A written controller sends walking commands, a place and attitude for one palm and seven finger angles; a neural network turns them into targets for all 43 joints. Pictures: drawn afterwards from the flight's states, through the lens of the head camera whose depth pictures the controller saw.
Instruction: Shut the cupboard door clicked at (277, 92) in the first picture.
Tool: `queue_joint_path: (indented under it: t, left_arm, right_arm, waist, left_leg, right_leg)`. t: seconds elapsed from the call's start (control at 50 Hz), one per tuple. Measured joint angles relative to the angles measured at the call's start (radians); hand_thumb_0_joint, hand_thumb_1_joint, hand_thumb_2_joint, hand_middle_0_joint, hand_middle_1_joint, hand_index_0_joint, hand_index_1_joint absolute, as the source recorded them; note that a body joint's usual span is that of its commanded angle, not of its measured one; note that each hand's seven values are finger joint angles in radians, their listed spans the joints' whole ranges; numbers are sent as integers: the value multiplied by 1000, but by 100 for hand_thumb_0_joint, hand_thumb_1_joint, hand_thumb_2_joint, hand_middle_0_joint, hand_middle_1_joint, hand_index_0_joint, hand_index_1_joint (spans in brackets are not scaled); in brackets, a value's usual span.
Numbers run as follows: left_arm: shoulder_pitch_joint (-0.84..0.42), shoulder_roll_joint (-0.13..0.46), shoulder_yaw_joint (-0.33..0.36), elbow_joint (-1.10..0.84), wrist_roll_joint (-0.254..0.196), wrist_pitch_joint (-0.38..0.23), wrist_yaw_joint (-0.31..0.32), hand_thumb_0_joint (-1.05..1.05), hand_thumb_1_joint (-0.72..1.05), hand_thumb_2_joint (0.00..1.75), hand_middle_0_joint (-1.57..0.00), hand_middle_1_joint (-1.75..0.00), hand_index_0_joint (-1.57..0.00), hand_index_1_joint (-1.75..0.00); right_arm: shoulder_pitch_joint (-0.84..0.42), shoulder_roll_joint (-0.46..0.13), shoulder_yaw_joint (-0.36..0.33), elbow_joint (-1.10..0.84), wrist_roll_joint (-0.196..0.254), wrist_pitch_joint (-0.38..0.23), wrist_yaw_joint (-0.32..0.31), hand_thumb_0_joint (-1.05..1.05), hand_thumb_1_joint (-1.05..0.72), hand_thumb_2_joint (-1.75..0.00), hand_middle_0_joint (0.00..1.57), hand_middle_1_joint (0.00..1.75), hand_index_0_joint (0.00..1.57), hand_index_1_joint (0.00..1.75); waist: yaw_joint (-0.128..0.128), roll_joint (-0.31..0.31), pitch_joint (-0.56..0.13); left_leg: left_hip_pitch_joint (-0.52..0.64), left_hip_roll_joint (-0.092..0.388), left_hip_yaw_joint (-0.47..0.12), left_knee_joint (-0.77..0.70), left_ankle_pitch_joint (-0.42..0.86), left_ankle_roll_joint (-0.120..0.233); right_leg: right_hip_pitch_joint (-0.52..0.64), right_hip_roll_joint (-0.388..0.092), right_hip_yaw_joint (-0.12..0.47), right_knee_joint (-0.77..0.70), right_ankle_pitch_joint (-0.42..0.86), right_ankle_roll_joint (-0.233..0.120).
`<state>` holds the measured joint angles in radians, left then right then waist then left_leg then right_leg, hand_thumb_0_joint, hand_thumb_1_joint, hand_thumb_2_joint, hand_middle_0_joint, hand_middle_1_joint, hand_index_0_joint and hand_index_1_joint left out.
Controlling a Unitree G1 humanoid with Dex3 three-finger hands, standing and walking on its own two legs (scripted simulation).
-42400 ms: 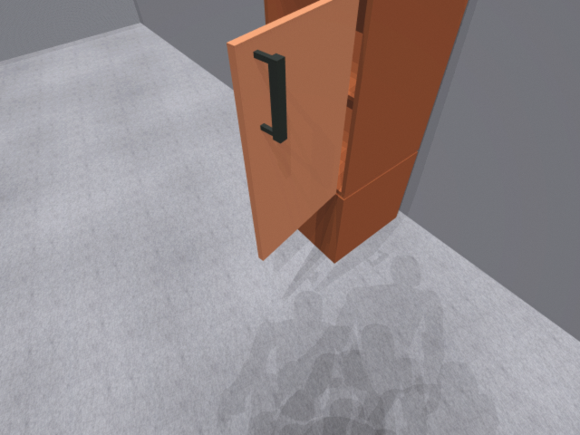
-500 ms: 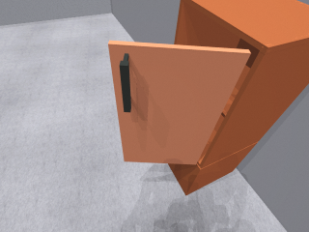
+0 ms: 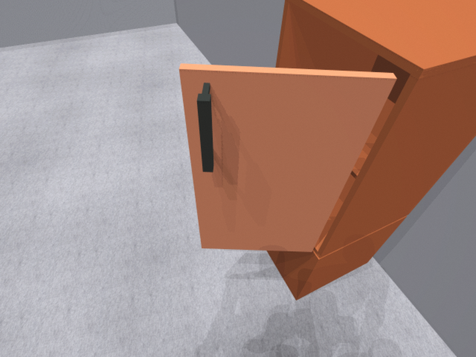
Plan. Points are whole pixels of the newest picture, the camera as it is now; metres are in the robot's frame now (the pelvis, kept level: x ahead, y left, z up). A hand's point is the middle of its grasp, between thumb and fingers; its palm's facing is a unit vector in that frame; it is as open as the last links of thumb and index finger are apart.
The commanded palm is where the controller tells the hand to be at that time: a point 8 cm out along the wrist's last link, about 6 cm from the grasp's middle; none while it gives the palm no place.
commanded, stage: come to a stop and stand still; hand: left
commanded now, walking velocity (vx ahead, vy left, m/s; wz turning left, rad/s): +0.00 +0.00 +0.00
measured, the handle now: (207, 130) +0.45 +0.10 +0.15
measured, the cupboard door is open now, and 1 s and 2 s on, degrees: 63 63 63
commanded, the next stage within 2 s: look again from close up in 1.28 s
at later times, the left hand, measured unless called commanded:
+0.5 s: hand out of the picture -0.10 +0.23 -0.22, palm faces +0.16 -0.97 -0.18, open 7.4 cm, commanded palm none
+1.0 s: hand out of the picture +0.00 +0.38 -0.23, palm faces -0.04 -0.97 -0.22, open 7.4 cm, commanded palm none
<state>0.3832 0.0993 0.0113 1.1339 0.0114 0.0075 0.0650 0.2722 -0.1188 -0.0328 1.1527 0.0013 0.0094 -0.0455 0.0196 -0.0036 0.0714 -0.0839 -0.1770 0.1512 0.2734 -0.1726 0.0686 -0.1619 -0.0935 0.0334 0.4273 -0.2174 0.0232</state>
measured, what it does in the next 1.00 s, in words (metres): steps to the left: left foot, then right foot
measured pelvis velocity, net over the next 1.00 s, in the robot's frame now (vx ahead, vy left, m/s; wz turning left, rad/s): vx -0.04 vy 0.18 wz -0.06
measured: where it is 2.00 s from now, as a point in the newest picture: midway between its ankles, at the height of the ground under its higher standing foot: outside the picture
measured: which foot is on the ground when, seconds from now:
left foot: down 0.00-0.42, up 0.44-0.50, down 0.52-0.88, up 0.90-0.98, down 1.00-1.00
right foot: down 0.00-0.50, up 0.52-0.90, down 0.92-1.00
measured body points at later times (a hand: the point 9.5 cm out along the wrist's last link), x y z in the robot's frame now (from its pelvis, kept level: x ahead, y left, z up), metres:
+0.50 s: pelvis -0.04 +0.07 -0.03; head -0.02 +0.12 +0.42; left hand -0.11 +0.29 -0.21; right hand +0.02 -0.18 -0.16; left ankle -0.03 +0.07 -0.72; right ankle +0.02 -0.19 -0.74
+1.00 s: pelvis -0.04 +0.18 -0.04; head +0.01 +0.22 +0.41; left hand +0.01 +0.43 -0.21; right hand -0.07 -0.07 -0.16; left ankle -0.03 +0.28 -0.74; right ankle -0.06 -0.01 -0.74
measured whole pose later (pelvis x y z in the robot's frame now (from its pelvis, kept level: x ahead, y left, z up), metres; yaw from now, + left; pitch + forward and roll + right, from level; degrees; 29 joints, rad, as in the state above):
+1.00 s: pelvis -0.04 +0.18 -0.04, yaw -3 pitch -1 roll -5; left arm 0.28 0.23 0.08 0.93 0.02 0.07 0.06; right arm 0.36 -0.17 -0.06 0.92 -0.02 0.03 -0.04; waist -0.04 -0.01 0.12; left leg -0.42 0.01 -0.12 0.92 -0.42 0.01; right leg -0.33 -0.05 -0.08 0.74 -0.39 0.05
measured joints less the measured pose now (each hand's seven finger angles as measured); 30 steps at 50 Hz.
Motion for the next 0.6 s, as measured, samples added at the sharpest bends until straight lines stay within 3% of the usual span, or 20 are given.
queue_joint_path:
  t: [0.16, 0.32, 0.38, 0.4, 0.42, 0.44, 0.46, 0.48, 0.5, 0.52, 0.54, 0.56, 0.6]
  left_arm:
    - [23, -2, 4, 8, 1, -5, -1, 1, 91, 90, -20, -30, -20, -30]
    - [28, 7, 19, 4, -2, -7, -1, 1, 91, 90, -20, -30, -20, -30]
    - [18, 16, 26, 6, -2, 5, -1, 1, 91, 90, -20, -30, -20, -30]
    - [10, 17, 30, 5, -3, 9, -3, 1, 91, 90, -20, -30, -20, -30]
    - [3, 16, 36, -3, -2, 9, -5, 1, 91, 90, -20, -30, -20, -30]
    - [-1, 18, 46, -20, -2, 0, -5, 1, 91, 90, -20, -30, -20, -30]
    - [2, 28, 58, -42, -1, -10, 1, 1, 91, 90, -20, -30, -20, -30]
    - [2, 46, 67, -54, 6, -11, 9, 1, 91, 90, -20, -30, -20, -30]
    - [-1, 69, 75, -54, 13, -2, 12, 1, 91, 90, -20, -30, -20, -30]
    - [-11, 89, 78, -52, 15, 17, 12, 1, 91, 90, -20, -30, -20, -30]
    - [-38, 108, 79, -45, 14, 39, 11, 1, 91, 90, -20, -30, -20, -30]
    - [-62, 121, 82, -44, 10, 60, 11, 1, 91, 90, -20, -30, -20, -30]
    - [-99, 139, 89, -51, 12, 85, 6, 1, 91, 90, -20, -30, -20, -30]
  right_arm:
    - [-21, -15, -7, -10, 4, 9, 2, 1, -91, -90, 20, 30, 20, 30]
    - [-47, -36, -19, -35, 15, 23, 4, 1, -91, -90, 20, 30, 20, 30]
    - [-53, -39, -24, -52, 14, 26, 6, 1, -91, -90, 20, 30, 20, 30]
    - [-51, -41, -27, -58, 13, 28, 5, 1, -91, -90, 20, 30, 20, 30]
    - [-48, -46, -30, -64, 13, 34, 5, 1, -91, -90, 20, 30, 20, 30]
    - [-49, -51, -37, -68, 19, 45, 7, 1, -91, -90, 20, 30, 20, 30]
    - [-57, -49, -45, -75, 26, 54, 13, 1, -91, -90, 20, 30, 20, 30]
    - [-68, -45, -52, -88, 28, 53, 19, 1, -91, -90, 20, 30, 20, 30]
    - [-75, -38, -53, -106, 24, 39, 28, 1, -91, -90, 20, 30, 20, 30]
    - [-71, -36, -47, -130, 15, 18, 31, 1, -91, -90, 20, 30, 20, 30]
    - [-70, -31, -40, -147, 2, 0, 24, 1, -91, -90, 20, 30, 20, 30]
    - [-64, -25, -31, -155, -10, -8, 17, 1, -91, -90, 20, 30, 20, 30]
    - [-38, -11, -14, -152, -24, 3, 5, 1, -91, -90, 20, 30, 20, 30]
  waist:
    - [10, 2, 12]
    - [17, 4, 27]
    - [15, -1, 30]
    - [18, 3, 32]
    - [23, 12, 35]
    - [29, 20, 40]
    - [39, 10, 41]
    - [45, -10, 47]
    - [38, -35, 51]
    - [20, -53, 50]
    - [12, -79, 68]
    - [14, -95, 79]
    - [13, -107, 67]
  left_leg:
    - [-10, -8, 1, 11, 0, -33]
    - [-64, -9, 3, 105, -38, -129]
    - [-97, -9, 8, 169, -78, -145]
    - [-95, -9, 8, 171, -79, -160]
    - [-99, -5, 4, 180, -79, -206]
    - [-138, -6, -22, 253, -87, -282]
    - [-215, -8, -70, 444, -194, -248]
    - [-264, 4, -120, 607, -313, -93]
    - [-255, 38, -167, 609, -355, -37]
    - [-240, 74, -192, 539, -295, -55]
    - [-251, 65, -167, 563, -254, -36]
    - [-254, 59, -142, 590, -251, -3]
    - [-238, 57, -117, 569, -259, 1]
  right_leg:
    - [-1, -11, -1, -7, 9, 0]
    - [-10, -37, -30, 4, 5, 2]
    - [-37, -46, -35, 58, -42, 2]
    - [-34, -48, -37, 61, -69, 2]
    - [-21, -52, -48, 47, -90, 4]
    - [-12, -58, -70, 26, -76, -1]
    - [-33, -67, -80, 33, -29, -17]
    - [-65, -77, -79, 66, 28, -27]
    - [-105, -83, -66, 132, 21, -7]
    - [-158, -86, -51, 227, -42, 3]
    - [-201, -81, -1, 333, -132, 6]
    - [-242, -46, 59, 447, -202, 2]
    - [-311, 42, 133, 659, -211, -3]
